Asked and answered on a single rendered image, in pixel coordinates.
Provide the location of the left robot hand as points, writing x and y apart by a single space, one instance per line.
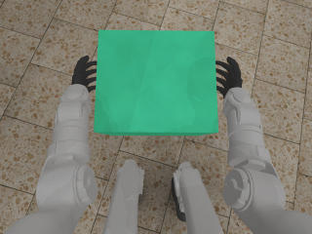
80 74

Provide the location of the robot left upper arm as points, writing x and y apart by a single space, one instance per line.
63 194

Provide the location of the right robot thigh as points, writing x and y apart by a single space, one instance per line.
199 211

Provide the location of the robot right upper arm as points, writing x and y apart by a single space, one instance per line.
259 199

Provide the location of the carton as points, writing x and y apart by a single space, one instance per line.
156 83

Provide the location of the robot right foot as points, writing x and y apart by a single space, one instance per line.
180 215

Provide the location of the left robot forearm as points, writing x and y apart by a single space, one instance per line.
70 144

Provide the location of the right robot forearm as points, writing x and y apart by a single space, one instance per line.
245 134

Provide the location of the right robot hand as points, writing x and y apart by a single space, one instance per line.
232 76

